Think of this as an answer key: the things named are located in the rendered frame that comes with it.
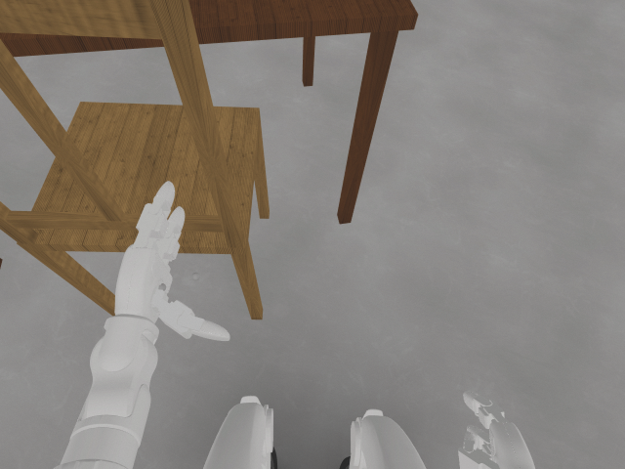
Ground robot left thigh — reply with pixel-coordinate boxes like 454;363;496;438
203;403;273;469

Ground left robot forearm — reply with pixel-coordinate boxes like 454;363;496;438
54;315;159;469

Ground robot left hand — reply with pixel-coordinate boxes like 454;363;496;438
114;181;230;341

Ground robot right hand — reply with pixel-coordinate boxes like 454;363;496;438
458;391;535;469

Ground robot thigh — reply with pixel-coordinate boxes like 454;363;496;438
203;403;273;469
351;415;426;469

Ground chair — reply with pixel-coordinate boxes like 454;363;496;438
0;0;270;320

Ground table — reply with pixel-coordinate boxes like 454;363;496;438
0;0;418;268

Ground robot right thigh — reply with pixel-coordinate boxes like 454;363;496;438
351;415;426;469

